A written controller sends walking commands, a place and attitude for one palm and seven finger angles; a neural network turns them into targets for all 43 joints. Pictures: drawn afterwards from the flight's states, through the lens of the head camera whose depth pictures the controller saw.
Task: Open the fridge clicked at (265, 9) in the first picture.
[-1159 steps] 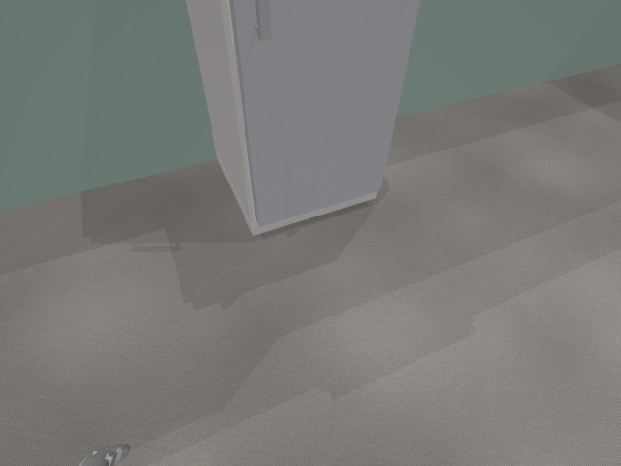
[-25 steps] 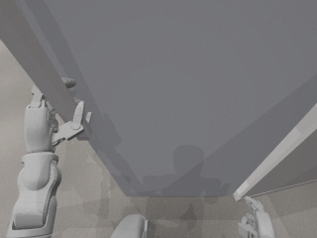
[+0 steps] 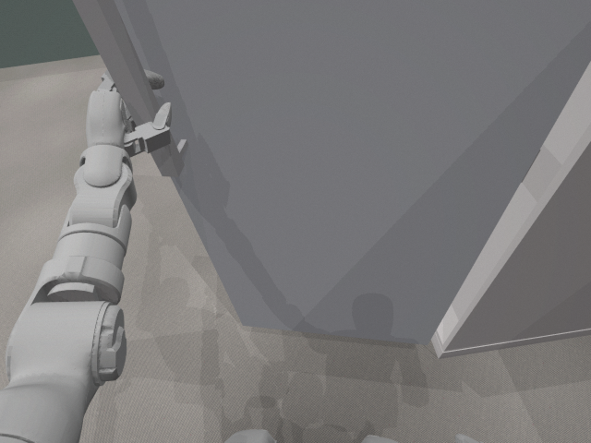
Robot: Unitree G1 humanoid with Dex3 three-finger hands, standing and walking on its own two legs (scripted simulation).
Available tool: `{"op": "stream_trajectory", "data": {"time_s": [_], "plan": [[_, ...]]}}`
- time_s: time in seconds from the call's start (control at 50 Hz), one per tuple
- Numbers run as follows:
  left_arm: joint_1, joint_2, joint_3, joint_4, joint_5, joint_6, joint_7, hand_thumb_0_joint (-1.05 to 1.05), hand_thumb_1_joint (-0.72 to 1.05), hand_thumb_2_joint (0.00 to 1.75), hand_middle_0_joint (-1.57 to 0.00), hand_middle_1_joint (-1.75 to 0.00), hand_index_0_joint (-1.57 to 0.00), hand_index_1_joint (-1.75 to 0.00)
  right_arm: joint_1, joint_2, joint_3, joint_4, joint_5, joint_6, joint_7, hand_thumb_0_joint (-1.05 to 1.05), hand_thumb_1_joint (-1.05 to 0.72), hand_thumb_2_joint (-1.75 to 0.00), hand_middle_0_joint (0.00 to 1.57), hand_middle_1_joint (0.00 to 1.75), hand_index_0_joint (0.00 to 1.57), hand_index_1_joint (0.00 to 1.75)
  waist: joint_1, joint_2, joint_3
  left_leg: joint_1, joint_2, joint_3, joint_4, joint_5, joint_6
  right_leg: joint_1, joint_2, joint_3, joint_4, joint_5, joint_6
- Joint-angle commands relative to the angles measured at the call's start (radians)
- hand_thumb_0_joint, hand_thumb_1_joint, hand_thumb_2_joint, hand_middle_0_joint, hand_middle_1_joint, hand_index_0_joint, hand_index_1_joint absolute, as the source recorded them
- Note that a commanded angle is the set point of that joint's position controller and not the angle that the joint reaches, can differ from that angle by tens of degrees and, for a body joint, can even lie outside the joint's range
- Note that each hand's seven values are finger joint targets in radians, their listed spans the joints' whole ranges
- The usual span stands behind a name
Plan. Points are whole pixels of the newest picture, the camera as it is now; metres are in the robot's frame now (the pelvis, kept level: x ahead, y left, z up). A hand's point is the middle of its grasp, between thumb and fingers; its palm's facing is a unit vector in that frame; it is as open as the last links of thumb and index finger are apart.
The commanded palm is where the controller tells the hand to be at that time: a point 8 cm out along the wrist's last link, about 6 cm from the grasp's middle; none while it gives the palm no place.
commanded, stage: stop walking and hold the door back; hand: left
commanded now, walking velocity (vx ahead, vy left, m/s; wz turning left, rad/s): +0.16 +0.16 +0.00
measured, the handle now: (127, 42) +0.50 +0.22 +0.29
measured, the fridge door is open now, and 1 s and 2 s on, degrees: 75 72 72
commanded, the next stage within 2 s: loosen the grip on the handle in 0.80 s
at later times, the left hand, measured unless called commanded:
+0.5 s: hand (166, 109) +0.49 +0.20 +0.20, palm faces +0.14 -0.98 -0.14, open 6.1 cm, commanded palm +0.45 +0.27 +0.18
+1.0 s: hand (158, 113) +0.48 +0.21 +0.20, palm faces +0.04 -0.99 -0.14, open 6.8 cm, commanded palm +0.43 +0.27 +0.19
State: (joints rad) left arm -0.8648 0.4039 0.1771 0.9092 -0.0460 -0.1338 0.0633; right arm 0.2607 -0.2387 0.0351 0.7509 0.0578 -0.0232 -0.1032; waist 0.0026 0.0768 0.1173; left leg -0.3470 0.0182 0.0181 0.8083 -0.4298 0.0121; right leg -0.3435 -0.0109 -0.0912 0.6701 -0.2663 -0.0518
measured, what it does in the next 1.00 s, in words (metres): steps on the spot: left foot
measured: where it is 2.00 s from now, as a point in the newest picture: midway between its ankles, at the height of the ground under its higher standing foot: outside the picture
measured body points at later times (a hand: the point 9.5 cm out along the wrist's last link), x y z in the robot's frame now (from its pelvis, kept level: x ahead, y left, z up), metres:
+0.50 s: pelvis +0.00 +0.05 +0.02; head +0.04 +0.04 +0.46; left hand +0.48 +0.26 +0.21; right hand +0.05 -0.26 -0.09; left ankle +0.02 +0.17 -0.72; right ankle +0.06 -0.08 -0.72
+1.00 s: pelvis -0.01 +0.07 +0.01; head +0.03 +0.08 +0.46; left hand +0.47 +0.26 +0.21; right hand +0.09 -0.20 -0.08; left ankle +0.02 +0.17 -0.72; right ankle +0.01 -0.06 -0.72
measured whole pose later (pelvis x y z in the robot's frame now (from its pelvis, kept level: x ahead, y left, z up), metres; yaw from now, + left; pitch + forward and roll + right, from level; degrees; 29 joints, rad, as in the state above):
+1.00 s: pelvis -0.01 +0.07 +0.01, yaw -6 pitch +3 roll +0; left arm -0.94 0.40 0.28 0.93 0.05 -0.12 -0.07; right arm 0.22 -0.22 -0.01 0.70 0.00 -0.12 -0.04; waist -0.05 -0.05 0.01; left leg -0.36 0.02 0.09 0.56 -0.26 0.01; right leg -0.39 -0.03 -0.04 0.56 -0.23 0.00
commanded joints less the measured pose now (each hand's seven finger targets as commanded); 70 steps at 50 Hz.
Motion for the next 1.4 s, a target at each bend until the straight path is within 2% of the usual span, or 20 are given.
{"op": "stream_trajectory", "data": {"time_s": [0.0, 0.08, 0.38, 0.46, 0.52, 0.58, 0.64, 0.7, 0.76, 0.86, 0.88, 0.9, 0.92, 0.94, 0.98, 1.04, 1.12, 1.26, 1.3, 1.38], "plan": [[-0.473, 0.433, 0.165, -0.037, 0.024, -0.029, 0.020, 0.00, 0.90, 0.90, -0.45, -1.40, -0.45, -1.40, -0.025, -0.179, -0.089, -0.087, -0.004, -0.084, -0.015, 0.00, -0.90, -0.90, 0.20, 0.30, 0.20, 0.30, -0.005, -0.274, -0.266, -0.296, 0.001, -0.099, 0.322, -0.027, -0.017, 0.259, -0.372, 0.631, -0.452, -0.463, -0.084], [-0.449, 0.521, 0.250, 0.077, 0.038, -0.086, 0.003, 0.00, 0.90, 0.90, -0.45, -1.40, -0.45, -1.40, 0.008, -0.186, -0.069, -0.054, -0.019, -0.093, 0.000, 0.00, -0.90, -0.90, 0.20, 0.30, 0.20, 0.30, -0.022, -0.245, -0.305, -0.254, 0.021, -0.043, 0.320, 0.120, -0.034, 0.239, -0.283, 0.339, -0.397, -0.220, -0.038], [-0.378, 0.459, 0.258, -0.166, 0.027, -0.113, -0.001, 0.00, 0.90, 0.90, -0.45, -1.40, -0.45, -1.40, 0.034, -0.202, -0.085, -0.128, -0.031, -0.102, -0.002, 0.00, -0.90, -0.90, 0.20, 0.30, 0.20, 0.30, -0.004, -0.243, -0.405, 0.136, -0.003, 0.083, -0.312, 0.215, -0.032, 0.261, -0.212, 0.210, -0.326, 0.093, -0.029], [-0.346, 0.378, 0.226, -0.303, 0.019, -0.129, -0.015, 0.00, 0.90, 0.90, -0.45, -1.40, -0.45, -1.40, 0.004, -0.227, -0.090, -0.173, -0.017, -0.081, 0.008, 0.00, -0.90, -0.90, 0.20, 0.30, 0.20, 0.30, 0.014, 0.042, -0.408, 0.270, 0.212, -0.141, -0.456, 0.510, 0.062, 0.128, -0.019, 0.085, -0.122, 0.090, 0.061], [-0.367, 0.362, 0.190, -0.434, 0.031, -0.145, -0.028, 0.00, 0.90, 0.90, -0.45, -1.40, -0.45, -1.40, -0.023, -0.179, -0.066, -0.184, -0.035, -0.081, 0.014, 0.00, -0.90, -0.90, 0.20, 0.30, 0.20, 0.30, 0.000, 0.240, -0.384, 0.277, 0.253, -0.143, -0.418, 0.796, 0.097, 0.052, -0.007, 0.047, -0.017, -0.055, 0.063], [-0.334, 0.269, 0.124, -0.458, 0.032, -0.138, -0.028, 0.00, 0.90, 0.90, -0.45, -1.40, -0.45, -1.40, -0.006, -0.184, -0.071, -0.182, -0.033, -0.082, 0.024, 0.00, -0.90, -0.90, 0.20, 0.30, 0.20, 0.30, 0.000, 0.146, -0.392, 0.304, 0.228, -0.071, -0.307, 0.809, 0.063, 0.087, -0.010, 0.042, -0.146, 0.025, 0.050], [-0.285, 0.272, 0.121, -0.523, 0.030, -0.116, -0.016, 0.00, 0.90, 0.90, -0.45, -1.40, -0.45, -1.40, -0.019, -0.175, -0.068, -0.202, -0.026, -0.069, 0.019, 0.00, -0.90, -0.90, 0.20, 0.30, 0.20, 0.30, -0.015, -0.015, -0.507, 0.195, 0.145, 0.017, -0.172, 0.766, -0.005, 0.333, -0.119, 0.122, -0.144, 0.650, 0.016], [-0.209, 0.328, 0.187, -0.497, 0.019, -0.086, 0.004, 0.00, 0.90, 0.90, -0.45, -1.40, -0.45, -1.40, -0.036, -0.157, -0.067, -0.199, -0.022, -0.053, 0.002, 0.00, -0.90, -0.90, 0.20, 0.30, 0.20, 0.30, -0.005, -0.236, -0.527, 0.022, 0.063, 0.019, -0.138, 0.315, -0.035, 0.477, -0.223, 0.222, -0.128, 0.896, -0.037], [-0.264, 0.308, 0.180, -0.452, 0.014, -0.073, 0.009, 0.00, 0.90, 0.90, -0.45, -1.40, -0.45, -1.40, -0.054, -0.135, -0.046, -0.185, -0.030, -0.044, -0.015, 0.00, -0.90, -0.90, 0.20, 0.30, 0.20, 0.30, -0.003, -0.241, -0.464, 0.072, 0.062, 0.002, -0.289, 0.205, -0.021, 0.359, -0.215, 0.185, -0.164, 0.648, -0.005], [-0.295, 0.256, 0.126, -0.433, 0.017, -0.100, 0.006, 0.00, 0.90, 0.90, -0.45, -1.40, -0.45, -1.40, -0.075, -0.150, -0.041, -0.179, -0.035, -0.041, -0.013, 0.00, -0.90, -0.90, 0.20, 0.30, 0.20, 0.30, -0.003, 0.072, -0.462, 0.285, 0.218, -0.127, -0.334, 0.819, 0.048, 0.142, -0.038, 0.057, -0.094, 0.200, 0.069], [-0.971, 0.610, 0.319, -0.429, 0.152, -0.114, -0.023, 0.00, 0.90, 0.90, -0.45, -1.40, -0.45, -1.40, -0.001, -0.142, -0.125, -0.162, -0.034, -0.106, 0.039, 0.00, -0.90, -0.90, 0.20, 0.30, 0.20, 0.30, 0.002, -0.109, -0.409, 0.199, 0.157, -0.004, -0.277, 0.675, 0.075, 0.198, -0.048, 0.152, -0.136, 0.178, 0.021], [-0.996, 0.663, 0.457, -0.280, 0.148, -0.051, -0.072, 0.00, 0.78, 0.84, -0.45, -1.40, -0.45, -1.40, 0.053, -0.225, -0.192, -0.074, -0.104, -0.150, 0.062, 0.00, -0.90, -0.90, 0.20, 0.30, 0.20, 0.30, -0.063, 0.133, -0.691, 0.214, 0.036, -0.026, -0.299, 0.847, -0.050, 0.133, 0.017, 0.056, -0.030, 0.464, -0.058], [-0.676, 0.307, 0.165, -0.113, 0.131, -0.024, -0.095, 0.00, 0.66, 0.78, -0.45, -1.40, -0.45, -1.40, 0.132, -0.167, -0.120, -0.112, -0.063, -0.159, 0.063, 0.00, -0.90, -0.90, 0.20, 0.30, 0.20, 0.30, -0.091, -0.080, -0.683, 0.292, 0.039, -0.033, -0.266, 1.034, -0.078, 0.052, 0.022, 0.037, -0.081, 0.379, -0.014], [-0.488, 0.198, 0.187, -0.073, 0.098, -0.019, -0.111, 0.00, 0.54, 0.73, -0.45, -1.40, -0.45, -1.40, 0.161, -0.165, -0.126, -0.086, -0.053, -0.140, 0.068, 0.00, -0.90, -0.90, 0.20, 0.30, 0.20, 0.30, -0.066, -0.081, -0.644, 0.287, 0.054, -0.032, -0.234, 1.014, -0.084, 0.011, 0.025, 0.037, -0.116, 0.398, 0.004], [-0.438, 0.261, 0.265, -0.152, 0.021, -0.077, -0.112, 0.00, 0.30, 0.61, -0.45, -1.40, -0.45, -1.40, 0.094, -0.189, -0.116, -0.100, -0.066, -0.129, 0.079, 0.00, -0.90, -0.90, 0.20, 0.30, 0.20, 0.30, -0.029, 0.035, -0.573, 0.260, 0.040, -0.003, -0.250, 0.749, -0.052, 0.024, 0.001, 0.065, -0.146, 0.377, 0.009], [-0.469, 0.170, 0.129, -0.183, 0.084, -0.177, -0.076, 0.00, -0.07, 0.43, -0.45, -1.40, -0.45, -1.40, 0.106, -0.163, -0.109, -0.123, -0.067, -0.119, 0.100, 0.00, -0.90, -0.90, 0.20, 0.30, 0.20, 0.30, -0.073, 0.026, -0.466, 0.143, 0.028, 0.005, -0.268, 0.482, -0.015, -0.030, 0.008, 0.054, -0.152, 0.241, 0.007], [-0.478, 0.297, 0.162, -0.151, 0.125, -0.235, -0.039, 0.00, -0.55, 0.20, -0.42, -1.37, -0.42, -1.37, 0.108, -0.196, -0.102, -0.161, -0.058, -0.108, 0.099, 0.00, -0.90, -0.90, 0.20, 0.30, 0.20, 0.30, -0.096, -0.095, -0.428, 0.003, 0.013, 0.003, -0.312, 0.104, 0.021, -0.044, 0.001, 0.081, -0.184, -0.024, 0.019], [-0.613, 0.323, 0.133, -0.104, 0.046, -0.232, -0.083, 0.00, -0.55, 0.20, -0.33, -1.25, -0.33, -1.25, 0.136, -0.206, -0.090, -0.116, -0.027, -0.138, 0.052, 0.00, -0.90, -0.90, 0.20, 0.30, 0.20, 0.30, -0.127, -0.065, -0.421, -0.046, -0.016, 0.019, -0.301, -0.071, 0.021, -0.065, -0.006, 0.151, -0.258, -0.240, 0.032], [-0.500, 0.511, 0.283, -0.164, 0.043, -0.252, -0.082, 0.00, -0.55, 0.20, -0.30, -1.22, -0.30, -1.22, 0.125, -0.218, -0.090, -0.131, -0.032, -0.135, 0.041, 0.00, -0.90, -0.90, 0.20, 0.30, 0.20, 0.30, -0.055, -0.020, -0.510, -0.061, -0.018, 0.020, -0.307, -0.019, 0.024, 0.042, -0.010, 0.170, -0.246, -0.231, 0.023], [-0.483, 0.380, 0.178, -0.144, 0.042, -0.265, -0.081, 0.00, -0.55, 0.20, -0.25, -1.15, -0.25, -1.15, 0.121, -0.200, -0.078, -0.126, -0.035, -0.155, 0.044, 0.00, -0.90, -0.90, 0.20, 0.30, 0.20, 0.30, -0.084, -0.047, -0.400, -0.088, -0.020, 0.001, -0.307, -0.053, 0.028, -0.018, 0.000, 0.158, -0.249, -0.241, 0.026]]}}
